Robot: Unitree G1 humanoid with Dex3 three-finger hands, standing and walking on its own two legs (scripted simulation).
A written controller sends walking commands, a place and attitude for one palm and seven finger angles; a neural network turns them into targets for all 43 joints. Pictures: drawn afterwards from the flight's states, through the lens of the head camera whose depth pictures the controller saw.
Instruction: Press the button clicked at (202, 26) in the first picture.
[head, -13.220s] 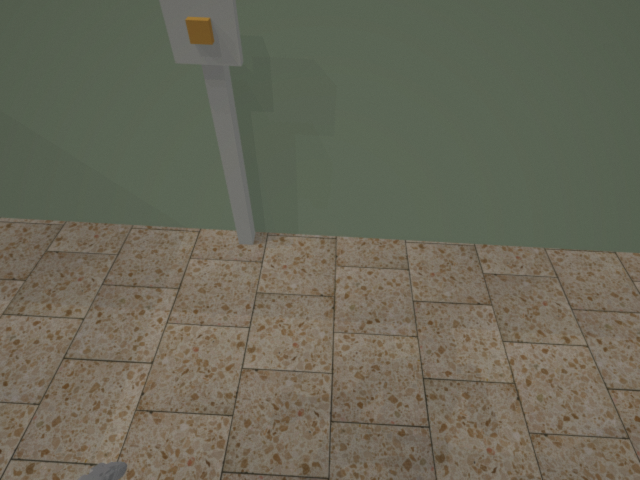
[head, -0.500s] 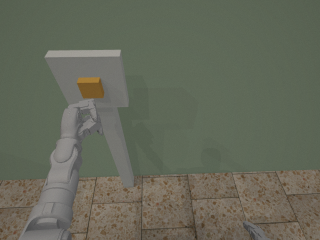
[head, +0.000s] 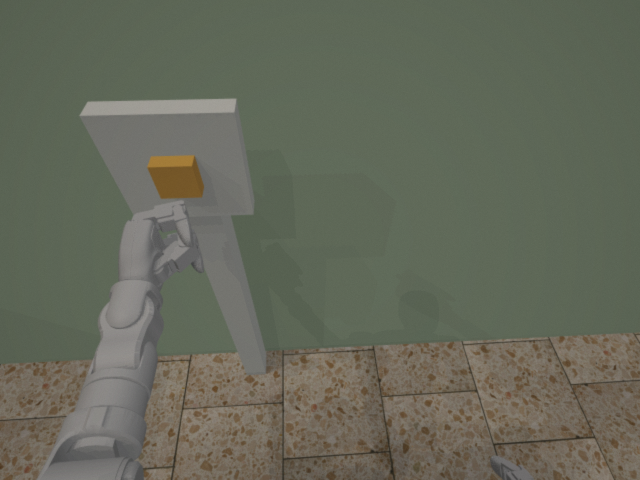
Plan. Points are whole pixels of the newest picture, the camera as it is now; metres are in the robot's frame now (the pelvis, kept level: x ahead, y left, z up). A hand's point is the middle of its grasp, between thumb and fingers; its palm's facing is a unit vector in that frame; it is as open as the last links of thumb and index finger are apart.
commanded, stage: aim a knuckle at the button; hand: left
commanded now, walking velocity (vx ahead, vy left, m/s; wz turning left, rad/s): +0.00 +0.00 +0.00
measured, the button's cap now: (177, 175) +0.48 +0.20 +0.12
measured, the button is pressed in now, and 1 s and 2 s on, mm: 0 6 8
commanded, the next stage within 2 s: press the button with the knuckle in 0.22 s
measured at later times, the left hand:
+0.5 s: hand (195, 237) +0.40 +0.17 +0.08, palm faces +0.10 -1.00 -0.02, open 3.1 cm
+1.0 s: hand (191, 220) +0.43 +0.18 +0.08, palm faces +0.07 -1.00 +0.00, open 3.1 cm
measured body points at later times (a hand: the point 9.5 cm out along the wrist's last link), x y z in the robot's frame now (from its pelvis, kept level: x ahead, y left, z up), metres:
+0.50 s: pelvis +0.00 -0.01 +0.00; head +0.04 -0.01 +0.45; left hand +0.39 +0.22 +0.09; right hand +0.10 -0.26 -0.11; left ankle +0.02 +0.09 -0.71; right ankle -0.02 -0.10 -0.71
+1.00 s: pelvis +0.00 +0.00 +0.00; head +0.05 +0.00 +0.44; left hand +0.42 +0.24 +0.09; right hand +0.07 -0.27 -0.12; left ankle +0.02 +0.09 -0.71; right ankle -0.02 -0.10 -0.71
